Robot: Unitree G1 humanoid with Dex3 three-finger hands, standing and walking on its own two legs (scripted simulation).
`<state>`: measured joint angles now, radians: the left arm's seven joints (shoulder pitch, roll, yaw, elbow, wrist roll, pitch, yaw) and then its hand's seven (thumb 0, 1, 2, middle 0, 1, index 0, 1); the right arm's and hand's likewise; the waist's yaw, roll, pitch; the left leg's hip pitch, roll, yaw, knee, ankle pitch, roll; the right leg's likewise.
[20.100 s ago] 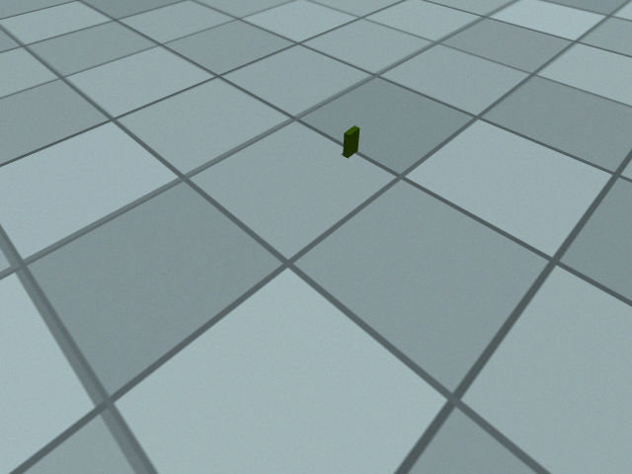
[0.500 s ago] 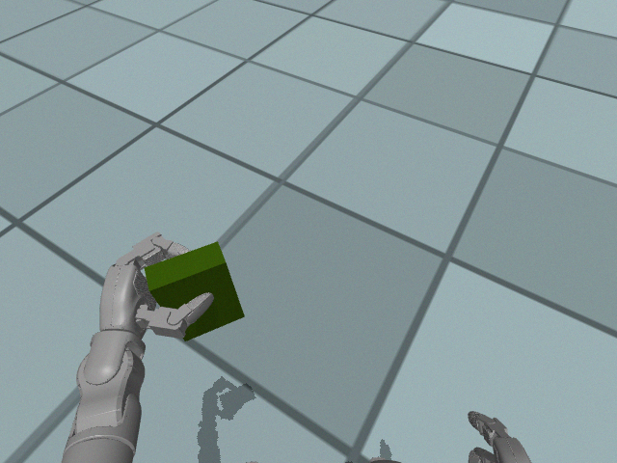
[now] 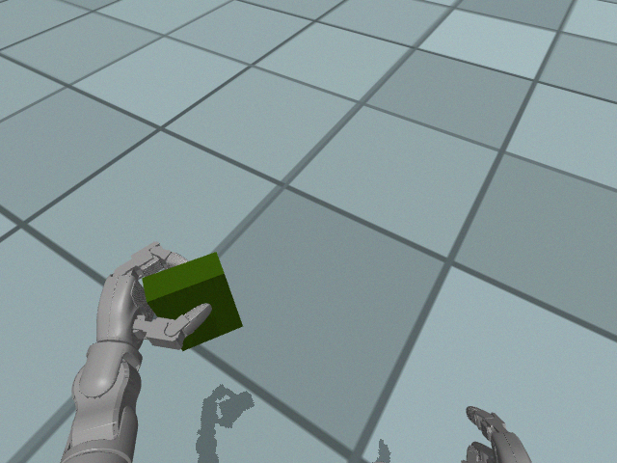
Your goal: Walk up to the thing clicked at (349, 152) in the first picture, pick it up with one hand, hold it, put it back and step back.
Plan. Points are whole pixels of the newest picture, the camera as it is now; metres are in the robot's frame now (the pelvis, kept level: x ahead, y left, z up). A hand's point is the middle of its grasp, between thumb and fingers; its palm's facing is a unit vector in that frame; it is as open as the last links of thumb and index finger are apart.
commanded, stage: hold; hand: left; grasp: from the side
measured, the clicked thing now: (198, 305) +0.32 +0.15 +0.03
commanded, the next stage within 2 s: crouch in 1.68 s
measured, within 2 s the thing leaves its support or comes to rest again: neither
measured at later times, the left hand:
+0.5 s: hand (176, 302) +0.31 +0.17 +0.06, palm faces -0.02 -1.00 +0.00, open 8.2 cm
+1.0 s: hand (173, 305) +0.31 +0.17 +0.06, palm faces -0.01 -1.00 +0.00, open 8.2 cm
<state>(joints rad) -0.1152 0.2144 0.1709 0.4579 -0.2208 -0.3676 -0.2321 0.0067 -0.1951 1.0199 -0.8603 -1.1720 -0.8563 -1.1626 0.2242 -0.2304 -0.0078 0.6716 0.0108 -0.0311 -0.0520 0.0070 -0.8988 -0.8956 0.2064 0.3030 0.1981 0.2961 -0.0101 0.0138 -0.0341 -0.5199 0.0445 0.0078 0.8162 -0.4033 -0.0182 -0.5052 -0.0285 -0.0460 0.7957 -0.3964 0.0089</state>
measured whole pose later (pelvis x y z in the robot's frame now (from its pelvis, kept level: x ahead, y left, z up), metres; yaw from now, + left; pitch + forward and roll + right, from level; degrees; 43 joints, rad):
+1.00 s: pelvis -0.01 +0.01 +0.00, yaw +0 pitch +5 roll -1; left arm -0.10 0.21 0.15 0.43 -0.21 -0.36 -0.21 0.01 -0.19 1.02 -0.85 -1.18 -0.85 -1.17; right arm 0.24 -0.23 -0.01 0.67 0.01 -0.04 -0.04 0.01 -0.89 -0.90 0.21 0.30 0.20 0.30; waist -0.01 0.01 -0.03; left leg -0.51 0.04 0.01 0.81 -0.39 -0.01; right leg -0.49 -0.03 -0.04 0.78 -0.38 0.02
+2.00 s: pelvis -0.01 +0.01 +0.00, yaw +0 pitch +6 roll -1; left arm -0.11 0.20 0.16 0.46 -0.20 -0.37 -0.19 0.01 -0.19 1.00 -0.86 -1.16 -0.86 -1.15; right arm 0.22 -0.22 -0.01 0.66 0.01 -0.06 -0.02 0.01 -0.85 -0.89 0.21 0.30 0.20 0.30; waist -0.01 0.01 -0.04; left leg -0.56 0.04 0.00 0.85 -0.40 -0.01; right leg -0.54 -0.03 -0.05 0.82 -0.39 0.02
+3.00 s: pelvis -0.09 +0.00 -0.35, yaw -3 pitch +33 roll -3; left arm -0.62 0.33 0.40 1.08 -0.09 -0.83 -0.17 0.01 -0.18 1.01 -0.85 -1.19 -0.85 -1.17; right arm 0.08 -0.26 0.01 0.76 -0.12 -0.04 0.09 0.00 -0.91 -0.91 0.20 0.30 0.20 0.30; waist -0.10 -0.02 -0.13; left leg -2.10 0.03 -0.08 2.21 -0.69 -0.02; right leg -2.06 -0.04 -0.04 2.17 -0.68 0.00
